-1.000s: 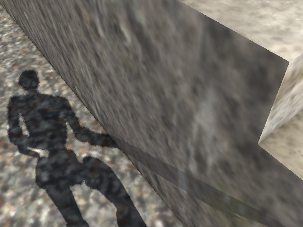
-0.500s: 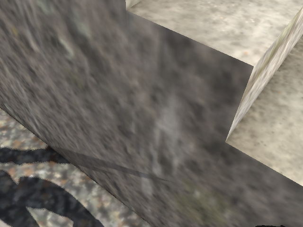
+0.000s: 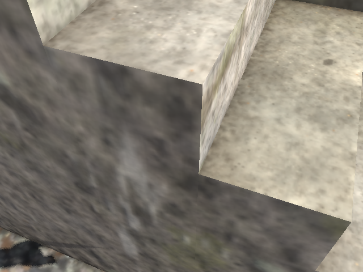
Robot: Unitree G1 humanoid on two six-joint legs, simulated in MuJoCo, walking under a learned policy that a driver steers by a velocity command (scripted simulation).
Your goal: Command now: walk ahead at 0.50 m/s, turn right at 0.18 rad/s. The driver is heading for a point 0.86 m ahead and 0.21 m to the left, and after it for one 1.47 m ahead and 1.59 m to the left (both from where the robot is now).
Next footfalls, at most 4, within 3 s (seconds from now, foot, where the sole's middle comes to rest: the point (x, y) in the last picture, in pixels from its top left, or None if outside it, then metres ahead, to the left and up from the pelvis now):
none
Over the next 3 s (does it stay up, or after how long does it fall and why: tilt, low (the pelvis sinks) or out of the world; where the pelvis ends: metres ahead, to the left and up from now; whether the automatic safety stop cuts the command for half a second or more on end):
stays up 0.02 0.00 0.00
